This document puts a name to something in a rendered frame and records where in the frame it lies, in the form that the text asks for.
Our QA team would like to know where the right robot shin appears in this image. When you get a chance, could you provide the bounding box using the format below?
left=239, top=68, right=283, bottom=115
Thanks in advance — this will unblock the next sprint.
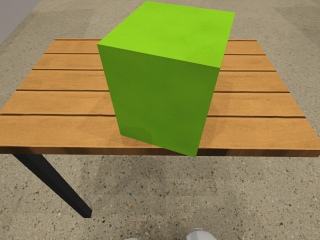
left=193, top=228, right=203, bottom=232

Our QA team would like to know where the table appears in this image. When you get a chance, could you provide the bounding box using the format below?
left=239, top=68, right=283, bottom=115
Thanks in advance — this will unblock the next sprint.
left=0, top=38, right=320, bottom=218

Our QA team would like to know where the carton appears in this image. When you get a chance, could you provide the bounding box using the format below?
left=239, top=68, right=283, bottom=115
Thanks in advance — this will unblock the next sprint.
left=97, top=1, right=235, bottom=158

